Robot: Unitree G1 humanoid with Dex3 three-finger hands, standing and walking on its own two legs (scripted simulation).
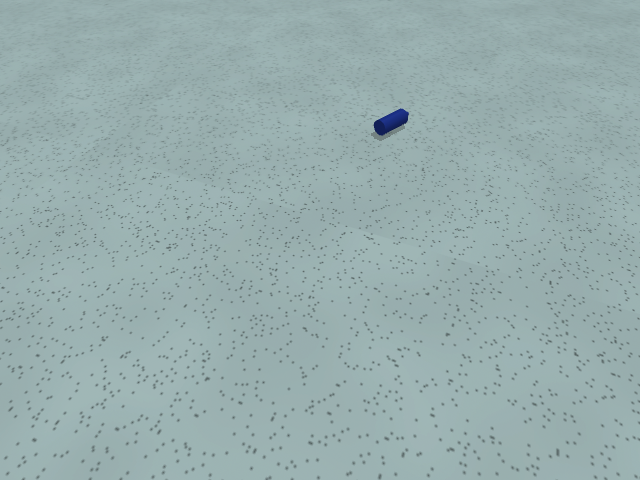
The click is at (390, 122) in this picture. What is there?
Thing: lying bottle
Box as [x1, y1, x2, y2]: [374, 109, 408, 134]
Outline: 408,113 403,109 398,109 376,120 374,122 374,128 378,134 383,134 404,123 407,120
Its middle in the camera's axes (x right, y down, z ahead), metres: +0.42 -0.66 +2.22
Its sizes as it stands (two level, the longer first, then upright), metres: 0.232 0.089 0.089
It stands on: the floor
